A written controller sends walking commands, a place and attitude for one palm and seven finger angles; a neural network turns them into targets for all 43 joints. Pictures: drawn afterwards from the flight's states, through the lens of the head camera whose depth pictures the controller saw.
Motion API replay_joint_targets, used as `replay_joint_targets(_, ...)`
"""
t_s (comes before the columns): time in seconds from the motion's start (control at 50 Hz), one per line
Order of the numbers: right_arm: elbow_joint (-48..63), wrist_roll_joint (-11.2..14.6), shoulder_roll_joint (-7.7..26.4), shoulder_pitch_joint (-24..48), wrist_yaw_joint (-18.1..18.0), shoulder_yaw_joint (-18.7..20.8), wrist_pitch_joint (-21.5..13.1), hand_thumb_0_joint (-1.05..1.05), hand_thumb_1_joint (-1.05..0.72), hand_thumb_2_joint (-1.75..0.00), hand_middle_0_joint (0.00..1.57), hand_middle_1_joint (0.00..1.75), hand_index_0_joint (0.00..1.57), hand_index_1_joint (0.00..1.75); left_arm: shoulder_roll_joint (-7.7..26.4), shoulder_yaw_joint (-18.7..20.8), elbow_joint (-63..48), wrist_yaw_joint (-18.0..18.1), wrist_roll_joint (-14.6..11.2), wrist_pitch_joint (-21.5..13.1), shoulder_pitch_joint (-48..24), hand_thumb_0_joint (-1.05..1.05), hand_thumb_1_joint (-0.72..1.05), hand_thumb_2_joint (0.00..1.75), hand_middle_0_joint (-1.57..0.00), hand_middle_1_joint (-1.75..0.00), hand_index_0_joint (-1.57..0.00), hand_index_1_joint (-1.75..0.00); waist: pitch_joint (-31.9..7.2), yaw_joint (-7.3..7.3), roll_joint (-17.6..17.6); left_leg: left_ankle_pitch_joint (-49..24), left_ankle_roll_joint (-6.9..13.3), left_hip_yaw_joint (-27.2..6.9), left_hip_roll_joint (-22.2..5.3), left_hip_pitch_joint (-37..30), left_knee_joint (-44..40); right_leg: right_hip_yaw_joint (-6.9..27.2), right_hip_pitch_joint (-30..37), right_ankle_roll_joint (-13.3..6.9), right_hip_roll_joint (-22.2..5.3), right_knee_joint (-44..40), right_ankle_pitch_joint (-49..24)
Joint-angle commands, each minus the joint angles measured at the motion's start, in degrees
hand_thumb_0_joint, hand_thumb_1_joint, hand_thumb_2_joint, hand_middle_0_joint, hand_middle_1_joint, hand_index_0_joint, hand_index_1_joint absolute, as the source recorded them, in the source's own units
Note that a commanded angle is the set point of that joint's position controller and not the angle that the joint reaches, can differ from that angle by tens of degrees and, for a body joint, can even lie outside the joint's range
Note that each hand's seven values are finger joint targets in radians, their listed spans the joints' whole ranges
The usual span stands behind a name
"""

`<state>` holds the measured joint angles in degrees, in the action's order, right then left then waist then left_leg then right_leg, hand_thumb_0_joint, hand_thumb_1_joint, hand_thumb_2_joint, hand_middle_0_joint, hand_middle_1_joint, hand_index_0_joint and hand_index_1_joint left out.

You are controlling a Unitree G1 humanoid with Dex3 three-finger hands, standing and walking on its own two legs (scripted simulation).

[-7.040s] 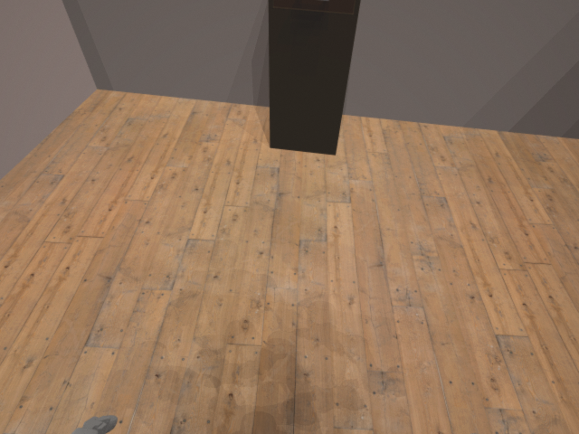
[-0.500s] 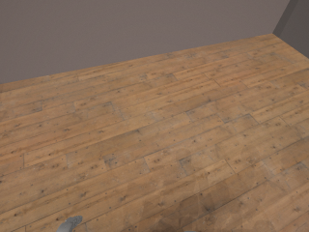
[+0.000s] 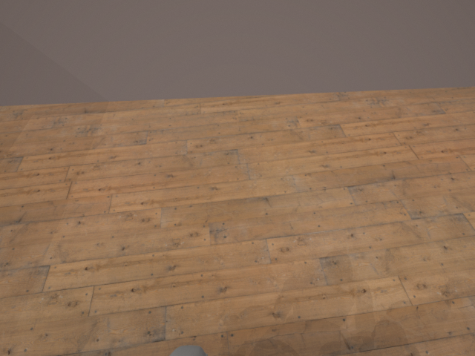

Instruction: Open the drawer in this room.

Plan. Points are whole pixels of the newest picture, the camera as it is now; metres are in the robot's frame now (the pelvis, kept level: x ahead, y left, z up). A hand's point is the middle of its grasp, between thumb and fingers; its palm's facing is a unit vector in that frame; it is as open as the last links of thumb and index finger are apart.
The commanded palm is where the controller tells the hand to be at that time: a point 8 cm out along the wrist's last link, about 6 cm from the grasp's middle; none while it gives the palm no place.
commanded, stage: turn or walk to find it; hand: left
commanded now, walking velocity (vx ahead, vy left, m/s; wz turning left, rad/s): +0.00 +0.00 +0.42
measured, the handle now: out of the picture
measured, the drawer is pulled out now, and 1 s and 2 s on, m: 0.00 0.00 0.00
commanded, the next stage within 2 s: none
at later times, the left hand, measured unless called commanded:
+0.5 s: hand out of the picture +0.00 +0.28 -0.17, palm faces +0.21 -0.95 -0.23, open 7.4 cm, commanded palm none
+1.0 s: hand out of the picture -0.06 +0.20 -0.15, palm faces +0.41 -0.87 -0.27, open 7.3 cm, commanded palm none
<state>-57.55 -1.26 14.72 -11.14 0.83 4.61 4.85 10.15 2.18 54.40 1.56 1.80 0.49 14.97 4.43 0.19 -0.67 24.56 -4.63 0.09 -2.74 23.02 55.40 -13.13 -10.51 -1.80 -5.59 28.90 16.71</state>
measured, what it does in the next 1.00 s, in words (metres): steps on the spot, turning left: left foot, then right foot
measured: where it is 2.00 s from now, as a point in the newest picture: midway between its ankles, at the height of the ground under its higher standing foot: outside the picture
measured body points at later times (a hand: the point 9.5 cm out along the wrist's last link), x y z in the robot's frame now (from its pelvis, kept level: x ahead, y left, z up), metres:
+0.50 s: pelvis -0.04 +0.06 +0.00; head -0.02 +0.08 +0.45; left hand -0.01 +0.33 -0.15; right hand +0.08 -0.17 -0.13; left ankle -0.02 +0.13 -0.74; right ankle -0.03 -0.12 -0.67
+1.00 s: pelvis -0.06 -0.01 +0.00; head -0.03 -0.03 +0.45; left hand -0.08 +0.24 -0.13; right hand +0.05 -0.24 -0.16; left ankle -0.15 +0.14 -0.65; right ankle -0.04 -0.09 -0.74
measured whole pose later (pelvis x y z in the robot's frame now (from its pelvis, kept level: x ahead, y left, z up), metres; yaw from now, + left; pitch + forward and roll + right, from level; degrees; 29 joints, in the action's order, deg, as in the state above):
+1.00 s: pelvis -0.06 -0.01 +0.00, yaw +24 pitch -1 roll +2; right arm -57.8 -1.6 14.4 -15.6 1.0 5.4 4.7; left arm 8.4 2.0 52.9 1.8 1.2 0.4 11.8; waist 3.3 -2.2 -2.1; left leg 20.7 -4.5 -2.4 -1.7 27.5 64.5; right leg -10.2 -9.5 -1.9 -4.2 27.5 16.9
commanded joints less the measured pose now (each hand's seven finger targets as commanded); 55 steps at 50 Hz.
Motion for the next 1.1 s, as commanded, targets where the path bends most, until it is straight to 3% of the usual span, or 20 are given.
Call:
replay_joint_targets(0.0, 6.42, 0.86, 1.53, 4.95, -0.07, -0.71, -2.28, 0.0, -0.9, -0.9, 0.2, 0.3, 0.2, 0.3, 13.27, 3.17, -2.03, 0.41, 0.14, -0.67, 3.01, 0.0, 0.9, 0.9, -0.2, -0.3, -0.2, -0.3, -4.83, 2.86, 12.34, 2.23, 1.04, 3.84, 0.95, 0.29, -10.62, 11.15, 7.06, -6.88, -15.39, -6.14, -31.58)
replay_joint_targets(0.06, 5.9, 0.88, 2.48, 1.08, -0.22, -0.67, -3.05, 0.0, -0.9, -0.9, 0.2, 0.3, 0.2, 0.3, 13.76, 3.46, -1.51, 0.25, -0.23, -0.33, 1.13, 0.0, 0.9, 0.9, -0.2, -0.3, -0.2, -0.3, -7.26, 0.15, 11.14, -6.96, 2.06, 4.94, 1.22, -8.75, -25.01, 8.01, 4.46, -3.49, -14.54, -0.58, -27.45)
replay_joint_targets(0.08, 5.32, 0.7, 4.36, -1.17, -0.14, -0.31, -3.52, 0.0, -0.9, -0.9, 0.2, 0.3, 0.2, 0.3, 13.08, 3.36, -1.72, 0.11, -0.79, 0.02, 0.85, 0.0, 0.9, 0.9, -0.2, -0.3, -0.2, -0.3, -8.43, -1.42, 6.39, -15.37, 2.81, 3.62, 0.02, -16.22, -32.4, 5.5, -0.71, -0.57, -12.66, 4.9, -21.45)
replay_joint_targets(0.1, 5.42, 0.21, 9.88, -3.15, -0.38, 0.92, -4.15, 0.0, -0.9, -0.9, 0.2, 0.3, 0.2, 0.3, 10.3, 2.94, -2.88, -0.14, -1.23, 0.44, 2.02, 0.0, 0.9, 0.9, -0.2, -0.3, -0.2, -0.3, -10.53, -2.44, -8.56, -28.07, 7.35, -11.27, -11.38, -24.74, -36.01, 2.1, -12.2, 3.82, -6.14, 16.05, -3.4)
replay_joint_targets(0.12, 5.17, 0.34, 14.09, -5.49, -0.88, 1.81, -3.81, 0.0, -0.9, -0.9, 0.2, 0.3, 0.2, 0.3, 7.34, 1.59, -4.87, -0.18, -1.06, 0.88, -0.42, 0.0, 0.9, 0.9, -0.2, -0.3, -0.2, -0.3, -9.18, -3.63, -17.97, -47.26, 14.18, -21.75, -21.21, -24.66, -36.73, 4.83, -21.13, 6.38, -1.19, 26.19, 21.41)
replay_joint_targets(0.14, 4.76, 0.27, 13.69, -5.62, -0.93, 1.59, -3.29, 0.0, -0.9, -0.9, 0.2, 0.3, 0.2, 0.3, 9.19, 1.72, -5.22, 0.02, -0.76, 1.49, -2.64, 0.0, 0.9, 0.9, -0.2, -0.3, -0.2, -0.3, -8.08, -3.94, -10.66, -41.29, 16.31, -16.73, -21.82, -19.44, -35.98, 9.1, -18.41, 5.28, -2.06, 31.92, 19.69)
replay_joint_targets(0.2, 6.61, 0.1, 9.34, 2.05, -1.94, 0.21, -3.62, 0.0, -0.9, -0.9, 0.2, 0.3, 0.2, 0.3, 9.41, 2.5, -2.86, -0.51, -0.57, 2.05, -3.37, 0.0, 0.9, 0.9, -0.2, -0.3, -0.2, -0.3, -2.26, -1.35, -10.08, -31.03, 13.18, -12.4, -13.46, -13.48, -38.24, 12.2, -20.71, 5.72, -1.91, 36.86, 8.94)
replay_joint_targets(0.26, 7.34, 0.48, 8.14, 2.58, -1.83, -0.13, -4.24, 0.0, -0.9, -0.9, 0.2, 0.3, 0.2, 0.3, 9.28, 2.78, -1.46, -0.98, -0.52, 1.85, -0.43, 0.0, 0.9, 0.9, -0.2, -0.3, -0.2, -0.3, -3.77, -0.11, -7.16, -28.23, 11.38, -9.32, -9.89, -14.3, -39.44, 11.89, -19.83, 6.52, -0.97, 37.37, 3.33)
replay_joint_targets(0.42, 6.91, 0.19, 7.78, -1.79, -1.66, 0.57, -4.11, 0.0, -0.9, -0.9, 0.2, 0.3, 0.2, 0.3, 8.44, 2.73, -3.81, -0.44, -0.61, 1.97, -4.37, 0.0, 0.9, 0.9, -0.2, -0.3, -0.2, -0.3, -4.2, -1.6, -6.47, -20.29, 13.91, -16.24, -10.71, -14.98, -40.7, 12.84, -19.65, 7.42, -0.21, 29.72, 4.85)
replay_joint_targets(0.56, 6.06, -0.37, 7.87, -4.75, -1.7, 1.15, -3.68, 0.0, -0.9, -0.9, 0.2, 0.3, 0.2, 0.3, 6.43, 2.08, -5.85, -0.28, -1.06, 1.52, -7.51, 0.0, 0.9, 0.9, -0.2, -0.3, -0.2, -0.3, -7.07, -2.76, -7.69, -22.47, 15.23, -22.53, -10.21, -14.63, -38.61, 12.9, -13.99, 5.76, 2.95, 18.48, 9.62)
replay_joint_targets(0.62, 6.12, -0.39, 8.01, -3.71, -1.5, 1.37, -3.46, 0.0, -0.9, -0.9, 0.2, 0.3, 0.2, 0.3, 6.22, 1.97, -5.25, -0.02, -1.55, 1.19, -4.25, 0.0, 0.9, 0.9, -0.2, -0.3, -0.2, -0.3, -8.74, -1.19, -7.63, -24.95, 14.17, -22.84, -8.51, -12.01, -36.73, 12.12, -6.9, 4.84, 4.65, 8.61, 6.65)
replay_joint_targets(0.66, 6.41, 0.01, 7.01, -3.05, -1.3, 1.43, -3.35, 0.0, -0.9, -0.9, 0.2, 0.3, 0.2, 0.3, 6.81, 2.29, -4.58, 0.21, -1.68, 0.59, -0.89, 0.0, 0.9, 0.9, -0.2, -0.3, -0.2, -0.3, -9.95, 0.72, -6.21, -22.59, 11.3, -21.14, -5.58, -6.51, -33.82, 11.54, 3.13, 4.33, 4.51, -4.75, -1.78)
replay_joint_targets(0.68, 6.5, 0.41, 4.98, -2.98, -0.99, 1.26, -3.25, 0.0, -0.9, -0.9, 0.2, 0.3, 0.2, 0.3, 9.14, 2.75, -4.03, 0.49, -1.36, 0.17, 1.11, 0.0, 0.9, 0.9, -0.2, -0.3, -0.2, -0.3, -10.34, 1.5, -1.49, -15.22, 8.14, -17.89, -2.33, 0.7, -30.07, 15.05, 11.27, 3.0, 0.03, -11.16, -3.8)
replay_joint_targets(0.7, 7.44, 0.9, 1.38, -3.89, -0.71, 0.74, -3.27, 0.0, -0.9, -0.9, 0.2, 0.3, 0.2, 0.3, 14.08, 3.66, -4.23, 0.93, -0.53, -0.29, 1.66, 0.0, 0.9, 0.9, -0.2, -0.3, -0.2, -0.3, -9.3, 1.96, 13.59, -1.65, 3.89, -8.36, 5.04, 12.66, -18.31, 29.04, 17.16, -1.89, -13.94, -15.78, 0.8)
replay_joint_targets(0.72, 8.21, 0.22, 3.35, -2.09, -0.99, 1.32, -3.03, 0.0, -0.9, -0.9, 0.2, 0.3, 0.2, 0.3, 15.66, 3.65, -5.67, 1.04, -0.49, 0.07, -0.81, 0.0, 0.9, 0.9, -0.2, -0.3, -0.2, -0.3, -6.04, 2.27, 15.69, 7.33, 2.74, -4.15, 6.84, 12.82, -4.63, 33.91, 6.35, -7.05, -22.76, -16.97, -2.55)
replay_joint_targets(0.74, 7.37, -0.27, 4.67, -2.58, -0.75, 1.67, -2.34, 0.0, -0.9, -0.9, 0.2, 0.3, 0.2, 0.3, 13.21, 3.2, -6.98, 1.29, -0.84, 0.24, -4.58, 0.0, 0.9, 0.9, -0.2, -0.3, -0.2, -0.3, -4.04, 0.34, 9.4, 4.65, 2.96, -6.2, 4.65, 10.39, 3.6, 29.05, -0.19, -8.21, -21.04, -17.21, -1.51)
replay_joint_targets(0.8, 3.86, -0.33, 3.08, -6.35, -0.02, 1.66, -1.21, 0.0, -0.9, -0.9, 0.2, 0.3, 0.2, 0.3, 8.95, 1.97, -7.33, 0.72, -1.14, -0.67, -9.77, 0.0, 0.9, 0.9, -0.2, -0.3, -0.2, -0.3, 1.14, -3.07, 7.58, -3.87, 1.74, -3.84, 2.74, 10.13, 13.84, 17.01, -3.87, -4.09, -11.62, -14.63, -8.13)
replay_joint_targets(0.84, 3.32, -0.1, 2.42, -7.14, 0.12, 1.52, -1.3, 0.0, -0.9, -0.9, 0.2, 0.3, 0.2, 0.3, 8.15, 1.83, -6.34, 0.63, -1.06, -1.18, -7.43, 0.0, 0.9, 0.9, -0.2, -0.3, -0.2, -0.3, 0.37, -2.74, 8.04, -6.04, 0.89, -2.87, 2.32, 10.99, 14.57, 13.61, -0.71, -3.38, -10.44, -13.1, -14.25)
replay_joint_targets(0.96, 4.78, 0.01, 2.25, -0.46, -0.09, 0.79, -1.38, 0.0, -0.9, -0.9, 0.2, 0.3, 0.2, 0.3, 10.22, 2.56, -3.93, 0.62, -0.45, -1.32, -0.15, 0.0, 0.9, 0.9, -0.2, -0.3, -0.2, -0.3, -1.76, 0.96, 10.07, -1.61, -0.64, -0.62, 0.35, 9.98, 6.18, 13.18, 6.49, -5.74, -13.46, -10.1, -23.76)
replay_joint_targets(1.08, 6.36, 0.71, 1.13, 3.94, -0.14, -0.51, -2.37, 0.0, -0.9, -0.9, 0.2, 0.3, 0.2, 0.3, 13.19, 3.43, -2.65, 0.4, 0.18, -0.7, 2.11, 0.0, 0.9, 0.9, -0.2, -0.3, -0.2, -0.3, -5.08, 2.73, 12.77, 2.55, 0.72, 3.59, 1.29, 1.73, -11.16, 11.11, 8.9, -6.67, -14.64, -4.78, -34.47)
